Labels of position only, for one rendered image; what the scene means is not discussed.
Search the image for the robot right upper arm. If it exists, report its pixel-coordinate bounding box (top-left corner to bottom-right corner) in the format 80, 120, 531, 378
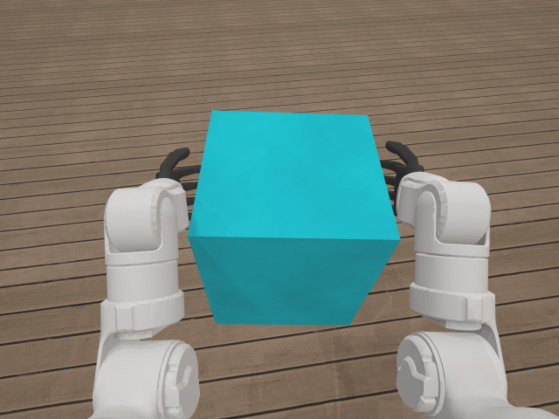
397, 332, 559, 419

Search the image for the carton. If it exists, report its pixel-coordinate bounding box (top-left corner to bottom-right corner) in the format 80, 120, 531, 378
188, 111, 401, 326

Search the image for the robot left upper arm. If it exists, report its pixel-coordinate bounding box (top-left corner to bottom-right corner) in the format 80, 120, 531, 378
87, 340, 200, 419

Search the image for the robot right forearm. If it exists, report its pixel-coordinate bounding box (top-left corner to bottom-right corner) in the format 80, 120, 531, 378
396, 172, 507, 384

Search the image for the right robot hand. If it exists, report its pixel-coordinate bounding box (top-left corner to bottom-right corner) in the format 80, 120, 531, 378
380, 141, 424, 216

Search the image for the robot left forearm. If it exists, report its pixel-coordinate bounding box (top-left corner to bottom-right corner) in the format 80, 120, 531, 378
93, 178, 190, 411

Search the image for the left robot hand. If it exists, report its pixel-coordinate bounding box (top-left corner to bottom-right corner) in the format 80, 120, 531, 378
155, 148, 201, 221

